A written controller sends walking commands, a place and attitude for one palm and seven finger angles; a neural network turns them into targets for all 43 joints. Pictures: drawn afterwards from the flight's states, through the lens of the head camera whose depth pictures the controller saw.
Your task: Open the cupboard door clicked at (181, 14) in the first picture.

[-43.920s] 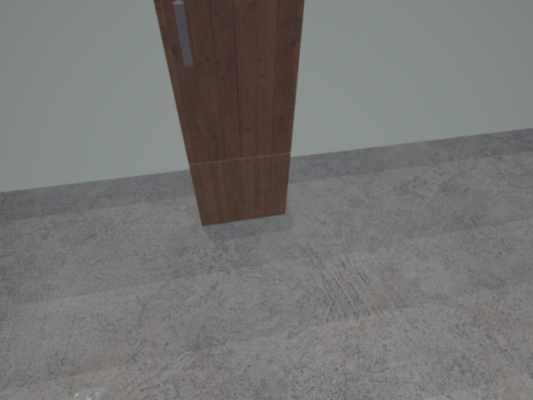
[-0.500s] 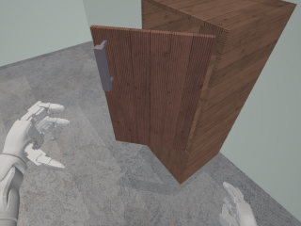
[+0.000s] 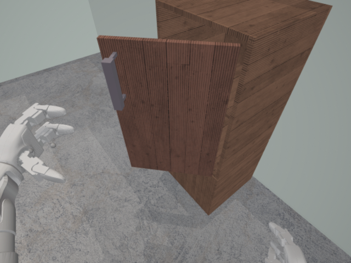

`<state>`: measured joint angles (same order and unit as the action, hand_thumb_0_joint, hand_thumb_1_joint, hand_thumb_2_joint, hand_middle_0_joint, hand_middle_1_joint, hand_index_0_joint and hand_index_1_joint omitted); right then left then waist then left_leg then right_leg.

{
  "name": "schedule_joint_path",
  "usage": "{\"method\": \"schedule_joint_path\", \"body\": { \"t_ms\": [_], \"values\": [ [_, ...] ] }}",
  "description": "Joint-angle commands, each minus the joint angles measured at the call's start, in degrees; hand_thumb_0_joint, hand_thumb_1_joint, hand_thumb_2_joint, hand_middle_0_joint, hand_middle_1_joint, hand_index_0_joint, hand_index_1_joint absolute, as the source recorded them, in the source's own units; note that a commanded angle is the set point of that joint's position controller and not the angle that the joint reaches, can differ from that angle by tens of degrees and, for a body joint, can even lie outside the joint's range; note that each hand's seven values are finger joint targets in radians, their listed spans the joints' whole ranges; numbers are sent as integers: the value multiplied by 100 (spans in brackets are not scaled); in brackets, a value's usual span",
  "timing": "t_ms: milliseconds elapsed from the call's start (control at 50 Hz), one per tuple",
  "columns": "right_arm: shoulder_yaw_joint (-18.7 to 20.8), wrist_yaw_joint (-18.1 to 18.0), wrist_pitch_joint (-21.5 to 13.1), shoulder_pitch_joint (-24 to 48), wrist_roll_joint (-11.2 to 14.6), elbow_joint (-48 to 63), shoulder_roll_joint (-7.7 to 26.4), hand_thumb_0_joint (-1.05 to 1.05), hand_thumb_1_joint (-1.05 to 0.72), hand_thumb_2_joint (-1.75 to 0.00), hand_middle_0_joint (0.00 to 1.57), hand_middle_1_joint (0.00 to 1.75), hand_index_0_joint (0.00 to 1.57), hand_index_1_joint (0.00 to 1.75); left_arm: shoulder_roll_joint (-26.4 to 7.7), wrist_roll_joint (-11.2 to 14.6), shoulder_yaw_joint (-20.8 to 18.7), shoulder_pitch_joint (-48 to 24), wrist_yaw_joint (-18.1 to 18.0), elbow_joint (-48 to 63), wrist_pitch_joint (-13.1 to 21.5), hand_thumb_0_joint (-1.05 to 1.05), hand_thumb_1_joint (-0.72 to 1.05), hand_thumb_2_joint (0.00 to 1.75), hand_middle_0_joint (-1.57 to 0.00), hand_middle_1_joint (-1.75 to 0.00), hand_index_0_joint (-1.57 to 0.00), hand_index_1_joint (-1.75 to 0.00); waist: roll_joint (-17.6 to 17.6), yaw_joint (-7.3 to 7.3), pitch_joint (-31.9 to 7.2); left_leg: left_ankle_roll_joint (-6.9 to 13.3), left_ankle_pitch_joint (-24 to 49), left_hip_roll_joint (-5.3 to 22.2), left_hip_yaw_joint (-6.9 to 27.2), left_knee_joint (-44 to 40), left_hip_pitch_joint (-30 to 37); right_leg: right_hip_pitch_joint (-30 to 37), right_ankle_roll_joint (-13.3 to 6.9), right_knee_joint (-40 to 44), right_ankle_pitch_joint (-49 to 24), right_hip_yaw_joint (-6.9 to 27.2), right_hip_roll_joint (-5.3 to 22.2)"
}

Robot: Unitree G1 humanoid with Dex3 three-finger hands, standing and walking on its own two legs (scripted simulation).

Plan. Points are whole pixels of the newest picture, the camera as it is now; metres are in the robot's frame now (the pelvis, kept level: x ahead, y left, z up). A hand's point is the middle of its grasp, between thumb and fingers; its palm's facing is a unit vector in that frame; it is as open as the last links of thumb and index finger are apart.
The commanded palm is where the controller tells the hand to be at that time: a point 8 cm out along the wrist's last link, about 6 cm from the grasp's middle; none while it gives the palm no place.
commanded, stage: raise the hand with hooked fingers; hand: left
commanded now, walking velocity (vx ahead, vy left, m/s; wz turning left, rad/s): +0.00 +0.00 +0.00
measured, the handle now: (116, 81) +0.55 +0.22 +0.14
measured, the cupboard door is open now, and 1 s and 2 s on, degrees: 43 43 43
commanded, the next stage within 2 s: move the hooked fingers beside the handle in 0.22 s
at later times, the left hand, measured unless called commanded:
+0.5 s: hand (55, 142) +0.29 +0.27 +0.16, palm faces +0.04 -1.00 -0.07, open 14.0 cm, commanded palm +0.28 +0.32 +0.16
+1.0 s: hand (69, 116) +0.38 +0.28 +0.15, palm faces +0.02 -1.00 -0.03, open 13.9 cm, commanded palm +0.36 +0.33 +0.15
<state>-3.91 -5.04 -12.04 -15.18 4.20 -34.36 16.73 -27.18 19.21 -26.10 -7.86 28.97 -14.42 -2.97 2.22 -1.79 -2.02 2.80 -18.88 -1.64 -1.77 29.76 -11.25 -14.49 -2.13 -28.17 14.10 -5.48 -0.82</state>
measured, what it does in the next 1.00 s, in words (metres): stands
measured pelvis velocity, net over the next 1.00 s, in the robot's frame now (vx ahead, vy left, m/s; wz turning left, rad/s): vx -0.01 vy -0.01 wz -0.01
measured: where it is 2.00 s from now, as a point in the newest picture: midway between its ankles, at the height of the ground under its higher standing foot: outside the picture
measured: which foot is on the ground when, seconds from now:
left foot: down 0.00-1.00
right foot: down 0.00-1.00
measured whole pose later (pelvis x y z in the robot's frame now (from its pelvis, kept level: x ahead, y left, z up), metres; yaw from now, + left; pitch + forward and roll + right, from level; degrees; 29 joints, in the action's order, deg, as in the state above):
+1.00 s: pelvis -0.01 -0.01 +0.00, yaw -1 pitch +5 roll -1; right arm -3.4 -5.3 -8.8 -20.4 4.5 -36.2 18.6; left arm -35.7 14.0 -27.9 -31.6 31.2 -47.8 4.2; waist 1.4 2.1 -2.6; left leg 2.1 -19.2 -0.7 -2.2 32.7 -18.6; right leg -22.0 -3.1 -30.8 14.1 -5.2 -1.6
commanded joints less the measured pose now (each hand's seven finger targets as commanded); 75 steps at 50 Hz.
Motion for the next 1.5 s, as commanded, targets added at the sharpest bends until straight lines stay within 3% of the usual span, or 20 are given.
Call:
{"method": "schedule_joint_path", "body": {
  "t_ms": [0,260,320,460,500,600,660,720,780,840,960,1000,1080,1180,1240,1280,1320,1380,1400,1480],
  "values": [
    [278,-108,-372,646,-13,895,643,0,-90,-90,20,30,20,30,-1763,84,-661,-1800,-133,1166,429,0,-50,30,-30,-120,-30,-120,500,-28,-959,-155,1858,174,449,-436,207,475,-22,232,-1332,295,94],
    [261,-138,-393,685,-2,876,638,0,-90,-90,20,30,20,30,-1745,117,-604,-1740,-47,1089,410,0,-50,30,-30,-120,-30,-120,222,-29,-995,-112,1792,153,441,-417,198,615,2,269,-1418,328,111],
    [262,-161,-375,679,26,828,650,0,-90,-90,20,30,20,30,-1572,90,-405,-1933,-44,866,358,0,-50,30,-30,-120,-30,-120,94,77,-847,-87,1542,152,420,-425,94,419,39,291,-1233,333,116],
    [262,-241,-310,576,21,712,717,0,-90,-90,20,30,20,30,-2099,-69,-510,-2976,-47,208,522,0,-50,30,-30,-120,-30,-120,166,157,-974,-53,1258,134,393,-329,-67,478,39,336,-907,502,175],
    [255,-248,-316,559,22,711,708,0,-90,-90,20,30,20,30,-2074,-109,-433,-3257,3,72,622,0,-50,30,-30,-120,-30,-120,420,183,-1178,-52,1343,115,381,-310,-2,505,25,279,-1041,512,186],
    [283,-248,-252,348,54,592,831,0,-90,-90,20,30,20,30,-2166,-156,-311,-3724,134,-968,672,0,-50,30,-30,-120,-30,-120,64,298,-945,-41,1102,128,378,-248,-353,273,52,258,-826,545,199],
    [299,-218,-226,256,46,631,858,0,-90,-90,20,30,20,30,-2196,-219,-213,-3997,131,-1157,744,0,-50,30,-30,-120,-30,-120,289,259,-1176,-57,1213,112,395,-201,-300,278,7,176,-892,534,207],
    [332,-172,-188,94,18,671,886,0,-90,-90,20,30,20,30,-2465,-265,-486,-3911,93,-1340,835,0,-50,30,-30,-120,-30,-120,112,189,-1534,-42,1464,103,374,-165,-379,497,20,71,-1238,526,191],
    [356,-121,-105,-41,-5,653,949,0,-90,-90,20,30,20,30,-2815,-243,-851,-3728,121,-1697,892,0,-50,30,-30,-120,-30,-120,-148,134,-1524,-17,1596,108,307,-135,-676,713,42,14,-1568,592,207],
    [377,-105,-47,-142,19,644,963,0,-90,-90,20,30,20,30,-2805,-346,-686,-4138,160,-1802,953,0,-50,30,-30,-120,-30,-120,289,239,-1450,-26,1515,105,267,-120,-655,443,40,14,-1443,591,209],
    [408,-119,71,-459,8,496,1043,0,-90,-90,20,30,20,30,-2959,-364,-594,-4913,278,-2345,1171,0,-50,30,-30,-120,-30,-120,33,443,-1492,-3,1426,140,281,-36,-693,243,50,33,-1337,618,172],
    [407,-128,105,-536,3,452,1073,0,-90,-90,20,30,20,30,-3091,-428,-620,-5081,345,-2602,1217,0,-50,30,-30,-120,-30,-120,280,468,-1619,-5,1436,110,279,-3,-716,190,47,-14,-1360,639,162],
    [422,-111,179,-670,-11,401,1083,0,-90,-90,20,30,20,30,-2896,-465,-330,-5392,431,-2705,1369,0,-50,30,-30,-120,-30,-120,419,537,-1863,-43,1773,140,348,42,-440,12,18,-96,-1536,542,116],
    [429,-96,294,-817,-26,341,1124,0,-90,-90,20,30,20,30,-2795,-487,-201,-5604,427,-3110,1380,0,-50,30,-30,-120,-30,-120,355,579,-1716,-97,1912,180,435,27,-399,-348,3,-112,-1429,443,84],
    [446,-76,348,-906,-66,327,1124,0,-90,-90,20,30,20,30,-2868,-571,-252,-5781,321,-3181,1410,0,-50,30,-30,-120,-30,-120,399,591,-1832,-135,2091,199,476,55,-318,-430,10,-135,-1456,424,90],
    [455,-69,436,-989,-80,320,1145,0,-90,-90,20,30,20,30,-3198,-596,-522,-5771,263,-3304,1445,0,-50,30,-30,-120,-30,-120,288,529,-1986,-148,2297,210,475,83,-340,-293,8,-182,-1609,439,73],
    [446,-62,479,-1031,-88,307,1137,0,-90,-90,20,30,20,30,-3123,-660,-408,-5980,246,-3456,1490,0,-50,30,-30,-120,-30,-120,336,604,-1869,-175,2316,225,480,91,-358,-431,16,-178,-1567,415,78],
    [464,-47,573,-1148,-123,313,1159,0,-90,-90,20,30,20,30,-3410,-712,-626,-6024,220,-3517,1601,0,-50,30,-30,-120,-30,-120,373,540,-2187,-229,2838,261,514,151,-194,-340,15,-254,-1791,416,53],
    [467,-40,591,-1146,-126,301,1145,0,-90,-90,20,30,20,30,-3358,-743,-521,-6249,237,-3373,1656,0,-50,30,-30,-120,-30,-120,671,596,-2253,-288,3044,272,532,187,-42,-450,18,-256,-1816,418,57],
    [497,-13,705,-1290,-150,213,1170,0,-90,-90,20,30,20,30,-3172,-706,-396,-6290,320,-3654,1660,0,-50,30,-30,-120,-30,-120,526,666,-2204,-327,3447,335,571,267,139,-700,40,-238,-1849,379,9]
  ]
}}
